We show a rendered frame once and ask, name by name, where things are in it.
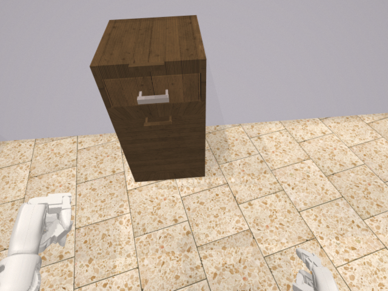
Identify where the cabinet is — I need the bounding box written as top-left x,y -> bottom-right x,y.
90,15 -> 206,182

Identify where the left robot forearm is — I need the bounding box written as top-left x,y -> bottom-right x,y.
0,253 -> 42,291

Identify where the robot right hand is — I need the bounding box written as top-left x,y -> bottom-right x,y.
292,248 -> 339,291

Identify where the handle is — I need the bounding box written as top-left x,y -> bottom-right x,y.
137,90 -> 169,104
144,121 -> 173,130
129,61 -> 165,73

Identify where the robot left hand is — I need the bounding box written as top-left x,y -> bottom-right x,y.
7,193 -> 73,257

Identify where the drawer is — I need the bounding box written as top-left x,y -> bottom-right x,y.
102,73 -> 200,107

